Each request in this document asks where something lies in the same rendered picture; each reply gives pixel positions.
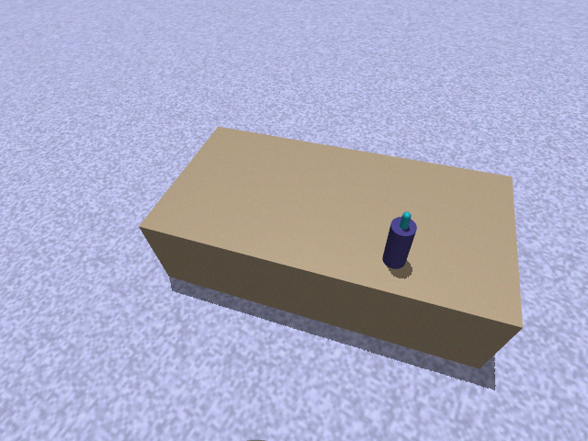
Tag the bottle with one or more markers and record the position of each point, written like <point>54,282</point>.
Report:
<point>399,242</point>

